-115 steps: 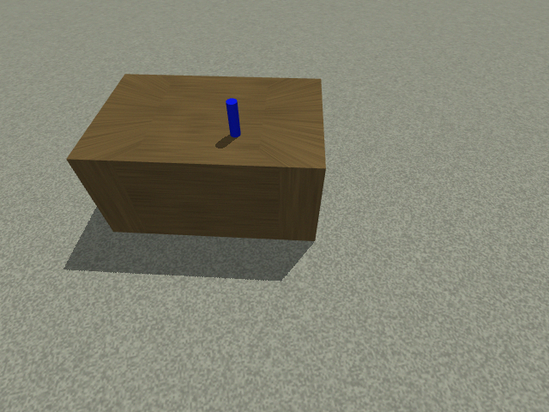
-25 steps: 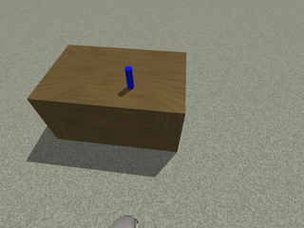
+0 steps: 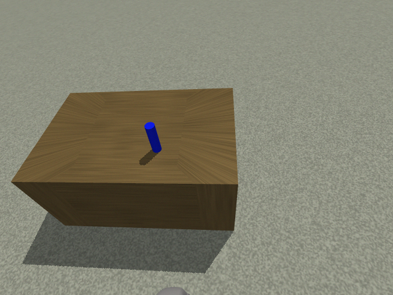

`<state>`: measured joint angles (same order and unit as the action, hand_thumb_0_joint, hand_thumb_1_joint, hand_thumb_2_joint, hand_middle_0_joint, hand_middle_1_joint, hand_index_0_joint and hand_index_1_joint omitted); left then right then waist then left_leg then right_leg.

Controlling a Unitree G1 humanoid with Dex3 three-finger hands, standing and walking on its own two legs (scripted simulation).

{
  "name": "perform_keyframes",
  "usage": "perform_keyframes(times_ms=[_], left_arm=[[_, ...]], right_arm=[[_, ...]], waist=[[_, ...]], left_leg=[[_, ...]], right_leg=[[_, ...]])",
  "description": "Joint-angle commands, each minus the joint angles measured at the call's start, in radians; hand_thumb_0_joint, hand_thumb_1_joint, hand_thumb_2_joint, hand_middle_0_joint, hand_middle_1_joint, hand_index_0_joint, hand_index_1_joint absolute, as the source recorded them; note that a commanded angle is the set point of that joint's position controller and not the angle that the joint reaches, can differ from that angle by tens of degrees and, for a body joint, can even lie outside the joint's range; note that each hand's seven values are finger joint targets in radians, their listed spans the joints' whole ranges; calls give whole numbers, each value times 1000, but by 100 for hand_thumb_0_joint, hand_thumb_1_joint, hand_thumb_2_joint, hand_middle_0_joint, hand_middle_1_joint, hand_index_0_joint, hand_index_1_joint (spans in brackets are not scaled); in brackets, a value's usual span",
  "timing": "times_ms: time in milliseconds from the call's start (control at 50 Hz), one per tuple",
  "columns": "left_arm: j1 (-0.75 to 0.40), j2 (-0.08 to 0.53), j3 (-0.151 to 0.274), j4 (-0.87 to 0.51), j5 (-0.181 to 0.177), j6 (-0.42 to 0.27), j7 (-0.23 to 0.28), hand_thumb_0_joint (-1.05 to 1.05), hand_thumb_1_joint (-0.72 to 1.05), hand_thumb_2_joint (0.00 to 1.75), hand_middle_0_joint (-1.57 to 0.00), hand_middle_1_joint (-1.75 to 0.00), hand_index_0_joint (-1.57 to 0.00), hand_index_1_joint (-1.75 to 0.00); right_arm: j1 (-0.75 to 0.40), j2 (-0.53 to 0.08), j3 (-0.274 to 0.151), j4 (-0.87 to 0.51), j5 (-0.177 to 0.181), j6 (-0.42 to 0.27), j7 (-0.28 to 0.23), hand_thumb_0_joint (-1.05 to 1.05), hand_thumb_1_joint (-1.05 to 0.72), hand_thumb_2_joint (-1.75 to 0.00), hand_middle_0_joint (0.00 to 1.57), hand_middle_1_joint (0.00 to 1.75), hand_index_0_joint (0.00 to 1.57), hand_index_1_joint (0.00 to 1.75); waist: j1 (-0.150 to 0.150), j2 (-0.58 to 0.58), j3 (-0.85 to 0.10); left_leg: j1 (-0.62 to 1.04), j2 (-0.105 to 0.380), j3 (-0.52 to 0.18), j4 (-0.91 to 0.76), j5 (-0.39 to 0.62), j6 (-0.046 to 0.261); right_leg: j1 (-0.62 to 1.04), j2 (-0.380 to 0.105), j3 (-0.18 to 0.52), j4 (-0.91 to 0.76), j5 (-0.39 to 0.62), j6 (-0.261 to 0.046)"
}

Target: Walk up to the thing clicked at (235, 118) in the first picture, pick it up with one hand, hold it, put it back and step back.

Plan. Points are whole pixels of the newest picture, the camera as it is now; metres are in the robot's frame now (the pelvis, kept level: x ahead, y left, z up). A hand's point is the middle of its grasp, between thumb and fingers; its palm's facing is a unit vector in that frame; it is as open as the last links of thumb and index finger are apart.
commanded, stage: walk up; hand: left
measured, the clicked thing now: (153, 138) +0.72 +0.25 -0.23
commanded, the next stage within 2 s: stand in 1.76 s
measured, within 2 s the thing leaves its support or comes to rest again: neither
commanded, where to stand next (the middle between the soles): +0.24 +0.05 m, yaw -2 degrees
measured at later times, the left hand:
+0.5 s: hand (71, 269) +0.20 +0.35 -0.14, palm faces -0.07 -0.92 -0.39, open 7.4 cm
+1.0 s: hand (101, 231) +0.29 +0.30 -0.13, palm faces -0.08 -0.94 -0.32, open 7.4 cm
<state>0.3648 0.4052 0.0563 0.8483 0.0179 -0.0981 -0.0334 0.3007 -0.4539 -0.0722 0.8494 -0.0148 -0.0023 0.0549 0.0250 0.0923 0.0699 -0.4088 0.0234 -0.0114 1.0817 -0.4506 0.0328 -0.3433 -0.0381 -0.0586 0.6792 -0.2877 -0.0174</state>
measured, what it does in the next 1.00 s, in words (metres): walks ahead: left foot, then right foot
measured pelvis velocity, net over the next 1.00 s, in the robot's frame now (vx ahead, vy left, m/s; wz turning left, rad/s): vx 0.17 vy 0.06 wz -0.05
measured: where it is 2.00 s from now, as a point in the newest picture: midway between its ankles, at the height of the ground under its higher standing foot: outside the picture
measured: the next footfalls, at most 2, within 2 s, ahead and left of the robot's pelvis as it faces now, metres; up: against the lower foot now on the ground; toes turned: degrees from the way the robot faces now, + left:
left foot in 0.26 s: +0.23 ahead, +0.18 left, +0.00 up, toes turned +1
right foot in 0.62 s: +0.24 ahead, -0.07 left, +0.00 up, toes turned -4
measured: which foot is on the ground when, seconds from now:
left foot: up 0.00-0.24, down 0.26-1.00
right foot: down 0.00-0.28, up 0.30-0.60, down 0.62-1.00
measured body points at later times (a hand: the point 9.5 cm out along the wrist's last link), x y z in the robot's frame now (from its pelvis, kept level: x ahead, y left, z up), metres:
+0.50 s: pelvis +0.14 +0.07 +0.01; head +0.17 +0.08 +0.46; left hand +0.20 +0.40 -0.11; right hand +0.23 -0.24 -0.09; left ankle +0.19 +0.18 -0.72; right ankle +0.17 -0.07 -0.68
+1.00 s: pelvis +0.17 +0.06 +0.02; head +0.19 +0.06 +0.47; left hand +0.30 +0.35 -0.11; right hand +0.23 -0.25 -0.11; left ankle +0.19 +0.18 -0.72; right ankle +0.20 -0.06 -0.72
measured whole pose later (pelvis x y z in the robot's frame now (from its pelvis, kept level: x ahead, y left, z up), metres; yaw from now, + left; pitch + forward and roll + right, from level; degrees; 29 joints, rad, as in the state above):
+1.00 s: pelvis +0.17 +0.06 +0.02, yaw -3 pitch -2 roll +0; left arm 0.08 0.35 0.00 1.04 0.00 0.00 -0.03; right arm 0.14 -0.37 0.02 1.07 0.00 -0.04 0.01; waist 0.00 -0.01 0.07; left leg -0.21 0.03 0.07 0.51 -0.26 -0.01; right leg -0.27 -0.03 -0.03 0.52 -0.22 0.00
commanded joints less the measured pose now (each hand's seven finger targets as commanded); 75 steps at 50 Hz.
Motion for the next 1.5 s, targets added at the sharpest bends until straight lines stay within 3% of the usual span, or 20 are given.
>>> perform_keyframes(times_ms=[0,120,160,220,240,260,280,300,360,520,580,600,620,640,680,740,820,1020,1160,1480], left_arm=[[37,304,84,-65,-12,-29,32,0,90,90,-20,-30,-20,-30],[65,322,84,-82,-6,-30,32,0,90,90,-20,-30,-20,-30],[51,321,76,-89,-8,-25,33,0,90,90,-20,-30,-20,-30],[27,275,47,-97,-13,-3,35,0,90,90,-20,-30,-20,-30],[56,215,23,-103,-16,0,35,0,90,90,-20,-30,-20,-30],[83,146,5,-117,-27,4,35,0,90,90,-20,-30,-20,-30],[63,240,29,-88,-21,17,52,0,90,90,-20,-30,-20,-30],[31,263,30,-78,-18,23,55,0,90,90,-20,-30,-20,-30],[95,230,34,-14,-28,27,46,0,90,90,-20,-30,-20,-30],[6,170,36,12,-10,67,35,0,90,90,-20,-30,-20,-30],[-19,200,48,21,3,57,39,0,90,90,-20,-30,-20,-30],[-46,252,58,11,11,48,42,0,90,90,-20,-30,-20,-30],[-135,286,53,-8,-2,45,38,0,90,90,-20,-30,-20,-30],[-197,275,43,-12,-7,48,36,0,90,90,-20,-30,-20,-30],[-230,238,26,1,-9,57,38,0,90,90,-20,-30,-20,-30],[-215,182,8,33,-13,71,31,0,90,90,-20,-30,-20,-30],[-255,187,6,83,-17,70,27,0,90,90,-20,-30,-20,-30],[-339,160,-9,182,-22,74,23,0,90,90,-20,-30,-20,-30],[-367,151,-10,230,-20,76,22,0,90,90,-20,-30,-20,-30],[-334,140,-5,266,-14,77,22,0,90,90,-20,-30,-20,-30]], right_arm=[[39,-171,-54,-72,4,-37,3,0,-90,-90,20,30,20,30],[-73,-137,-57,-124,-11,-37,28,0,-90,-90,20,30,20,30],[-80,-133,-60,-122,-8,-45,30,0,-90,-90,20,30,20,30],[45,-147,-72,-66,-4,-56,11,0,-90,-90,20,30,20,30],[124,-205,-91,-46,-9,-61,-1,0,-90,-90,20,30,20,30],[149,-288,-108,-71,-16,-67,-13,0,-90,-90,20,30,20,30],[137,-334,-117,-79,15,-63,-14,0,-90,-90,20,30,20,30],[92,-294,-109,-83,19,-58,-18,0,-90,-90,20,30,20,30],[-2,-211,-63,-97,17,-71,-34,0,-90,-90,20,30,20,30],[-78,-195,-28,-101,11,-64,-58,0,-90,-90,20,30,20,30],[-100,-156,-7,-90,28,-46,-61,0,-90,-90,20,30,20,30],[-78,-110,6,-89,33,-42,-63,0,-90,-90,20,30,20,30],[-68,-91,11,-69,35,-34,-67,0,-90,-90,20,30,20,30],[-67,-120,0,-30,30,-27,-74,0,-90,-90,20,30,20,30],[-52,-127,3,14,35,-36,-71,0,-90,-90,20,30,20,30],[-111,-182,3,42,16,-58,-68,0,-90,-90,20,30,20,30],[-166,-145,27,99,18,-57,-64,0,-90,-90,20,30,20,30],[-231,-129,42,198,16,-60,-63,0,-90,-90,20,30,20,30],[-261,-121,45,236,11,-49,-61,0,-90,-90,20,30,20,30],[-280,-115,39,255,9,-47,-63,0,-90,-90,20,30,20,30]], waist=[[-7,-257,-7],[26,-254,-22],[14,-246,-39],[-60,-147,-84],[-94,29,-125],[-95,216,-134],[-102,121,-117],[-75,11,-46],[-11,54,-9],[-6,57,-76],[23,-27,-120],[5,-180,-132],[-29,-247,-110],[-34,-245,-84],[-52,-224,-79],[-16,-145,-118],[-13,-128,-95],[-15,-97,-128],[-21,-107,-79],[-18,-101,-96]], left_leg=[[-212,79,-61,-40,80,-19],[-101,68,22,-318,154,-25],[-9,40,67,-384,172,-16],[277,-22,106,-528,283,9],[377,58,-31,-610,177,46],[455,315,-449,-735,81,134],[352,429,-596,-796,66,250],[266,395,-507,-779,109,242],[185,279,-212,-718,396,180],[75,271,-91,-595,583,176],[29,211,-54,-454,434,86],[-12,140,3,-335,317,33],[29,20,53,-278,41,-7],[119,23,39,-261,-66,-2],[165,30,23,-427,71,3],[136,173,-158,-616,189,60],[117,114,-69,-638,186,22],[227,122,-40,-741,334,0],[253,116,-34,-789,265,-10],[290,126,-37,-831,286,-15]], right_leg=[[163,-250,339,-368,-12,-209],[153,-231,210,-306,144,-203],[122,-220,166,-266,208,-184],[0,-164,88,-23,292,-118],[-74,-93,23,210,218,-80],[-283,39,18,413,-141,-15],[-285,30,88,510,-289,-30],[-285,6,145,557,-255,-34],[-207,-47,125,437,-142,-37],[40,-6,24,90,-41,-18],[181,-10,72,-141,116,-55],[185,-148,277,-210,207,-97],[62,-292,453,-274,224,-204],[-35,-304,436,-264,197,-242],[-33,-210,298,-213,222,-161],[39,-65,154,-114,121,-39],[113,-98,188,-198,110,-62],[207,-99,148,-309,224,-30],[177,-103,157,-405,136,-14],[203,-97,142,-428,179,0]])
